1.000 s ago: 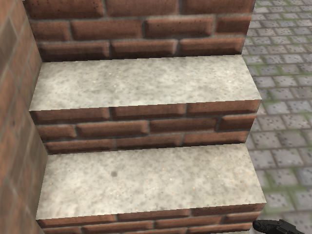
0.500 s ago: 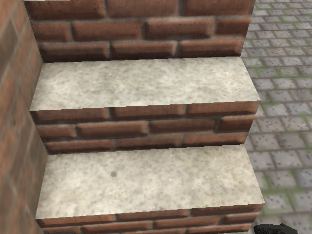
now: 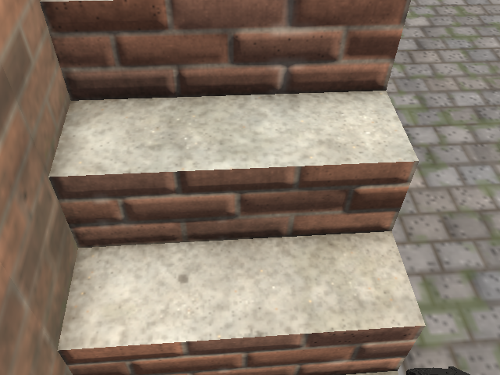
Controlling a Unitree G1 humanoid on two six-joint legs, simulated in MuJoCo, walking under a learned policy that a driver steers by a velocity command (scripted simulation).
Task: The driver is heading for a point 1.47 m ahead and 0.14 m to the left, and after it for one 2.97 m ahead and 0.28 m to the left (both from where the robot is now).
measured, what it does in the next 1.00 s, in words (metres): stands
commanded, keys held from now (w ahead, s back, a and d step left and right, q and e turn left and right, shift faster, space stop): w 1.00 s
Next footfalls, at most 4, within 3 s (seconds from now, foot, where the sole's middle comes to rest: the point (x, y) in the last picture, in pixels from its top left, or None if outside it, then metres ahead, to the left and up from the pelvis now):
none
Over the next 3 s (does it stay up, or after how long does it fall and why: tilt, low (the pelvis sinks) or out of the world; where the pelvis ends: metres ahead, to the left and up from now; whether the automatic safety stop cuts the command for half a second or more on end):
stays up -0.02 -0.03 0.00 its command is cut before an obstacle from the start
